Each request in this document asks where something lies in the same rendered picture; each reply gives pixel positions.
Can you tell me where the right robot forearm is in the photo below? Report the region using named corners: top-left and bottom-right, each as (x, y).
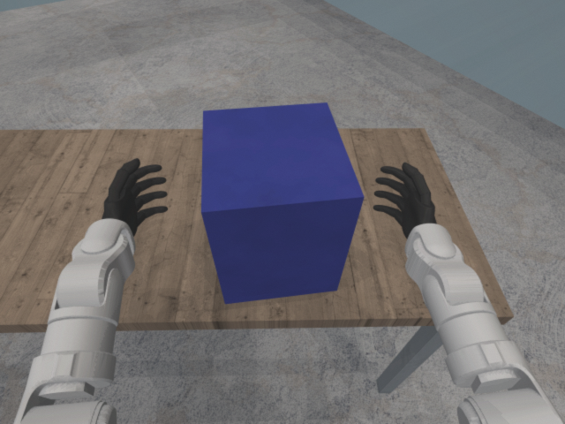
top-left (405, 223), bottom-right (565, 424)

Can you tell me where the table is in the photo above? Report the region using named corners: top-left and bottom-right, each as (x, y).
top-left (0, 128), bottom-right (514, 393)

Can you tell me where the right robot hand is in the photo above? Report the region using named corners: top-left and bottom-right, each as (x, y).
top-left (373, 163), bottom-right (437, 238)

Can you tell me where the robot left upper arm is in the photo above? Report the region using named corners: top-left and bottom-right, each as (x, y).
top-left (20, 401), bottom-right (117, 424)

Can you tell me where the left robot forearm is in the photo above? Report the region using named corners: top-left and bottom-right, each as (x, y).
top-left (13, 218), bottom-right (136, 424)

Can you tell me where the carton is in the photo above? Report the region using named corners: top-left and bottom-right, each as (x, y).
top-left (201, 102), bottom-right (364, 304)

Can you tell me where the robot right upper arm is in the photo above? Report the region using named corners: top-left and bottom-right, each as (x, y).
top-left (457, 388), bottom-right (560, 424)

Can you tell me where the left robot hand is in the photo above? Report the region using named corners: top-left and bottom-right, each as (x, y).
top-left (102, 158), bottom-right (168, 237)

